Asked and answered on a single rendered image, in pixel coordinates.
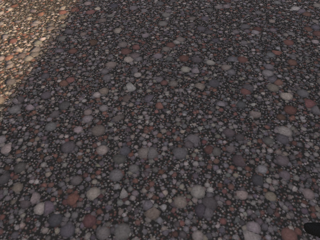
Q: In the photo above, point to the right robot hand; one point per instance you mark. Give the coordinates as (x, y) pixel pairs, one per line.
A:
(312, 228)

